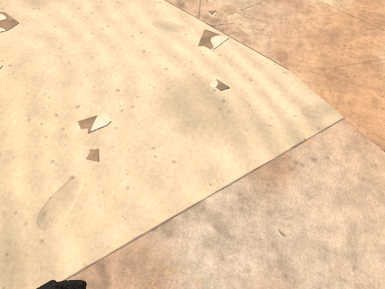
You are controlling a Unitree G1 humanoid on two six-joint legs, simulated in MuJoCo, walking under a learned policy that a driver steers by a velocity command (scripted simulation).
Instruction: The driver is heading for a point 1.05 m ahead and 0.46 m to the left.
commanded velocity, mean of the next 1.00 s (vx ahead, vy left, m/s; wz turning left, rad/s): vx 0.03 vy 0.00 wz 0.45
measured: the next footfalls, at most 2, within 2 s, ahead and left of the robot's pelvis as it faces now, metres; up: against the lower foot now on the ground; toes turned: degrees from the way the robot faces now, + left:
left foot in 0.40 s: +0.08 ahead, +0.13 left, +0.00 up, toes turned +17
right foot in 0.90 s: +0.18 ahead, -0.07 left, +0.00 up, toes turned +33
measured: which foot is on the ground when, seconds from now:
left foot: down 0.00-0.00, up 0.02-0.38, down 0.40-0.90, up 0.92-1.00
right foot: down 0.00-0.40, up 0.42-0.88, down 0.90-1.00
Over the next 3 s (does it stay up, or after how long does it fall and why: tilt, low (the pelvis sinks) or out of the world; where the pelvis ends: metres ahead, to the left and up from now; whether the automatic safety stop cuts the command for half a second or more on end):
stays up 0.51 0.28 0.01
